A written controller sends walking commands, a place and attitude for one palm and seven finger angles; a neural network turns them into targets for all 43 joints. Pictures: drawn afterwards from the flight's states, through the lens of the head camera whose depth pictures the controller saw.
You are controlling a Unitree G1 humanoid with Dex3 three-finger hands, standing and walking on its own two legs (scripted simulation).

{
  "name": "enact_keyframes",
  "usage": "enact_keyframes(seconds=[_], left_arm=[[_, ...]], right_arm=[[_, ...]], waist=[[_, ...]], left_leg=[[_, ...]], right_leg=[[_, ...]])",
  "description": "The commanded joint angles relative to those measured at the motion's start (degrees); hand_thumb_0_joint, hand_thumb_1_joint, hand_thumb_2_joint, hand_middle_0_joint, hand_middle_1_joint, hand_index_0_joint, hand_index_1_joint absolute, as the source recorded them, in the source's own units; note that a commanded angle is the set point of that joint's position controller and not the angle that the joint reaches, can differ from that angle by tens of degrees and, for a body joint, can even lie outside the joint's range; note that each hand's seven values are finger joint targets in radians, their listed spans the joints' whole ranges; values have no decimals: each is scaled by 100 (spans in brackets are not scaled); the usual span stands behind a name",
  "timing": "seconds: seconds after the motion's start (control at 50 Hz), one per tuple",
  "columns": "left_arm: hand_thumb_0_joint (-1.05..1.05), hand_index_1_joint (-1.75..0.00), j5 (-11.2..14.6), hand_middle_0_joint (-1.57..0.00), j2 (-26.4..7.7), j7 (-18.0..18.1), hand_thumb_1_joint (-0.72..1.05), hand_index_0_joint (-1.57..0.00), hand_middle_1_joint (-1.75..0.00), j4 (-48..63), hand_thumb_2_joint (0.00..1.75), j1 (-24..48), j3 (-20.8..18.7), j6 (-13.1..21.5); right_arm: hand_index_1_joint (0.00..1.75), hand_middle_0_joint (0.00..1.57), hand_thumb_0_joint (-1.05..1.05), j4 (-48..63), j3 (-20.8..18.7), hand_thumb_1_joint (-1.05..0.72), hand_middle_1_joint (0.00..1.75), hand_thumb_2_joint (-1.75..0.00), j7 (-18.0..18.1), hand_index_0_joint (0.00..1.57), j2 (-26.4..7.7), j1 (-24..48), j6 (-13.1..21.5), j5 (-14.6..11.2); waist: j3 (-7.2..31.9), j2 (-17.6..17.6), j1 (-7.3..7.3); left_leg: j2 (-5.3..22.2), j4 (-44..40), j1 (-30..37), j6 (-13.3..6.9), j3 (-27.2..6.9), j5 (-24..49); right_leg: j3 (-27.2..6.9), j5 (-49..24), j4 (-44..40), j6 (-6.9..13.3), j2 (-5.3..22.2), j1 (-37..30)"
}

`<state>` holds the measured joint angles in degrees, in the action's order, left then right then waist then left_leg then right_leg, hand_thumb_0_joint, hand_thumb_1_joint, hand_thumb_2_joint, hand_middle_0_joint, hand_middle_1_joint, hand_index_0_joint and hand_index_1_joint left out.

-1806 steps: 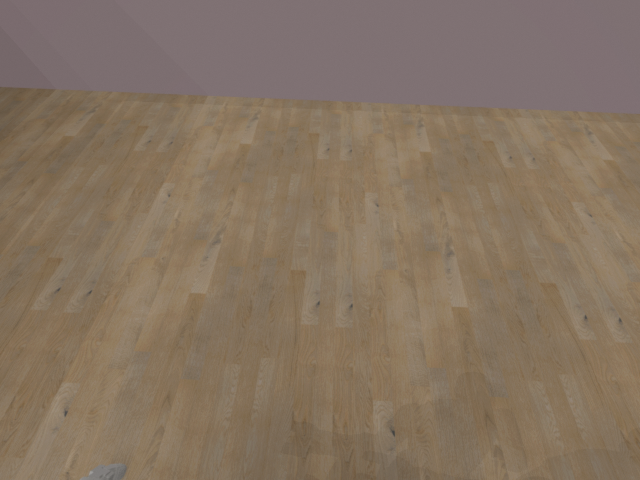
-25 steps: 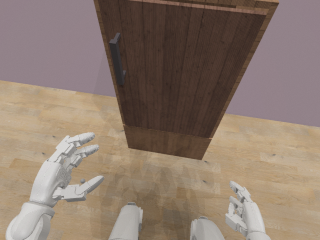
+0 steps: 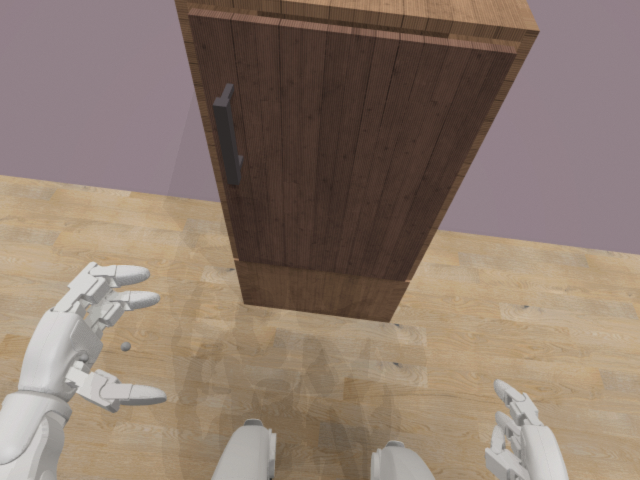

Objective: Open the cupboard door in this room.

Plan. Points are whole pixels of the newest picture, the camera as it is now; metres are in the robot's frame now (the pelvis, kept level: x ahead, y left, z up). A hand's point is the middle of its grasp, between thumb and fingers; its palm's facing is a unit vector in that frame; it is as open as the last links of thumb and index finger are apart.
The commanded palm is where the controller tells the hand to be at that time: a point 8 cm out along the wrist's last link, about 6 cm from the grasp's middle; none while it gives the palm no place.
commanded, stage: raise the hand with hooked fingers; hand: left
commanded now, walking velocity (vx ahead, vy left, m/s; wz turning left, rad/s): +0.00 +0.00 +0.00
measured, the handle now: (231, 137) +0.59 +0.18 +0.05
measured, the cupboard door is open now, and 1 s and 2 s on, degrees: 0 0 0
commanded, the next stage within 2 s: move the hooked fingers beside the handle in 0.92 s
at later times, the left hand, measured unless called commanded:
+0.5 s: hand (98, 297) +0.30 +0.27 +0.06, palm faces -0.06 -1.00 -0.06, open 14.0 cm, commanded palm +0.28 +0.31 +0.07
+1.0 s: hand (108, 304) +0.29 +0.26 +0.06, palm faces -0.06 -1.00 -0.05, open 14.0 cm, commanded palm +0.27 +0.31 +0.07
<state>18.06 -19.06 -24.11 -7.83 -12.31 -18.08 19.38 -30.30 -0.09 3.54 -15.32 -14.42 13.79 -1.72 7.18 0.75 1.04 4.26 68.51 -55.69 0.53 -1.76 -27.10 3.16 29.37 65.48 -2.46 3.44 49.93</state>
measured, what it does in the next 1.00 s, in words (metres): stands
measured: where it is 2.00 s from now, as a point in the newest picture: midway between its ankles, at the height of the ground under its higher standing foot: outside the picture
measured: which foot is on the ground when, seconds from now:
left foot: down 0.00-1.00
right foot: down 0.00-1.00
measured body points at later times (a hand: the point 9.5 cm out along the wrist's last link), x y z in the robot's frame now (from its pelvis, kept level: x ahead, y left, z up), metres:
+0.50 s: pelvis +0.01 -0.01 +0.00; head +0.09 +0.01 +0.45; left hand +0.29 +0.33 +0.07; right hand +0.18 -0.26 -0.07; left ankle +0.06 +0.12 -0.64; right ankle +0.03 -0.16 -0.64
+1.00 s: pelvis +0.01 -0.01 +0.00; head +0.09 +0.00 +0.45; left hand +0.29 +0.31 +0.07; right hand +0.18 -0.26 -0.07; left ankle +0.06 +0.12 -0.64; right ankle +0.03 -0.16 -0.64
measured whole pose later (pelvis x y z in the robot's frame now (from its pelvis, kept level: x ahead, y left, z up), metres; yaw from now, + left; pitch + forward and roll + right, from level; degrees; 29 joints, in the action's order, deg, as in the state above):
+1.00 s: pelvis +0.01 -0.01 +0.00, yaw -1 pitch +16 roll -3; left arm 21.7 -24.3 -34.5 -21.4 -1.2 -26.3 17.8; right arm -29.6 1.8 3.2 -15.9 -15.5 12.0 -1.8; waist 7.4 1.7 0.8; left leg 5.2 67.8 -56.1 1.5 -2.2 -27.7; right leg 3.3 29.9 65.1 -1.9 2.3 50.7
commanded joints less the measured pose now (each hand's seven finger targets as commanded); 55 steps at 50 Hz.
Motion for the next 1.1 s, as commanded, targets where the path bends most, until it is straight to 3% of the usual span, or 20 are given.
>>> enact_keyframes(seconds=[0.0,0.16,0.3,0.36,0.46,0.54,0.58,0.64,0.7,0.76,0.78,0.84,0.9,0.96,1.0,1.06,1.08], left_arm=[[0,-120,188,-30,-1152,-180,-50,-30,-120,936,30,822,-645,264],[0,-120,356,-30,-1524,-619,-50,-30,-120,465,30,1427,-976,104],[0,-120,424,-30,-1868,-875,-50,-30,-120,221,30,1771,-1259,42],[0,-120,485,-30,-2018,-962,-50,-30,-120,-34,30,1946,-1375,6],[0,-120,583,-30,-1928,-1135,-50,-30,-120,-359,30,1851,-1339,-21],[0,-120,561,-30,-2023,-1092,-50,-30,-120,-220,30,1779,-1410,44],[0,-120,585,-30,-2137,-1043,-50,-30,-120,-14,30,1870,-1512,132],[0,-120,555,-30,-2100,-930,-50,-30,-120,31,30,1788,-1511,181],[0,-120,570,-30,-2067,-936,-50,-30,-120,-126,30,1751,-1504,149],[0,-120,580,-30,-2025,-972,-50,-30,-120,-212,30,1866,-1425,116],[0,-120,557,-30,-2031,-988,-50,-30,-120,-201,30,1888,-1400,118],[0,-120,549,-30,-1960,-1014,-50,-30,-120,-288,30,1890,-1349,104],[0,-120,567,-30,-2042,-1050,-50,-30,-120,-241,30,1959,-1412,172],[0,-120,574,-30,-2067,-1054,-50,-30,-120,-213,30,2051,-1401,180],[0,-120,577,-30,-2013,-1061,-50,-30,-120,-328,30,1956,-1404,151],[0,-120,499,-30,-2207,-1029,-50,-30,-120,-445,30,2706,-1413,167],[0,-120,462,-30,-2127,-1038,-50,-30,-120,-513,30,3029,-1291,174]], right_arm=[[30,20,0,776,-298,-90,30,-90,55,20,-854,59,273,-32],[30,20,0,761,-227,-90,30,-90,56,20,-917,22,260,3],[30,20,0,751,-237,-90,30,-90,70,20,-962,-43,235,-15],[30,20,0,726,-226,-90,30,-90,79,20,-985,-64,224,-19],[30,20,0,772,-262,-90,30,-90,66,20,-1004,-115,209,-38],[30,20,0,804,-294,-90,30,-90,12,20,-1011,-160,179,-46],[30,20,0,806,-287,-90,30,-90,-1,20,-994,-159,188,-33],[30,20,0,817,-296,-90,30,-90,-1,20,-987,-158,178,-50],[30,20,0,816,-282,-90,30,-90,16,20,-987,-185,142,-53],[30,20,0,825,-268,-90,30,-90,38,20,-993,-187,129,-58],[30,20,0,820,-261,-90,30,-90,39,20,-992,-161,121,-66],[30,20,0,827,-262,-90,30,-90,55,20,-989,-160,111,-70],[30,20,0,826,-252,-90,30,-90,68,20,-978,-151,131,-58],[30,20,0,811,-230,-90,30,-90,72,20,-975,-117,137,-45],[30,20,0,819,-237,-90,30,-90,80,20,-968,-117,119,-59],[30,20,0,702,-214,-90,30,-90,142,20,-1000,-132,114,-49],[30,20,0,665,-193,-90,30,-90,150,20,-990,-109,116,-46]], waist=[[1282,624,-27],[1354,588,-24],[1730,624,-38],[1588,613,-43],[1658,392,-68],[1716,413,-77],[1822,616,-97],[1686,719,-84],[1616,504,-41],[1514,441,-12],[1532,566,-9],[1473,390,16],[1631,411,-8],[1527,564,-12],[1507,358,6],[1418,514,95],[1420,556,151]], left_leg=[[-358,-1332,1515,-115,-40,508],[-350,-1166,1565,-116,-36,1001],[-337,-1115,1744,-130,2,1340],[-340,-1093,1614,-139,14,1314],[-356,-1065,1513,-166,75,1321],[-351,-1073,1484,-164,103,1343],[-350,-1059,1583,-162,104,1438],[-338,-1175,1644,-144,74,1241],[-341,-1159,1517,-159,96,1143],[-348,-1128,1413,-171,103,989],[-349,-1144,1439,-165,115,959],[-353,-1141,1372,-170,109,859],[-354,-1066,1401,-175,118,991],[-354,-1060,1394,-172,104,950],[-352,-1066,1346,-172,115,872],[-331,-969,1245,-171,97,782],[-328,-986,1281,-165,81,672]], right_leg=[[176,-431,-950,368,-522,-259],[180,-840,-901,405,-583,-341],[138,-1110,-903,385,-570,-424],[134,-1083,-908,407,-590,-427],[70,-1120,-968,397,-572,-547],[56,-1161,-956,360,-548,-537],[47,-1226,-915,378,-565,-539],[80,-996,-952,368,-554,-412],[55,-938,-1001,355,-559,-467],[24,-777,-1037,371,-572,-445],[-5,-764,-1066,357,-554,-427],[-2,-674,-1091,336,-543,-415],[-43,-801,-1046,348,-544,-502],[-11,-739,-1006,382,-565,-414],[-41,-680,-1071,340,-546,-422],[-52,-567,-986,368,-555,-246],[-52,-480,-993,353,-542,-134]])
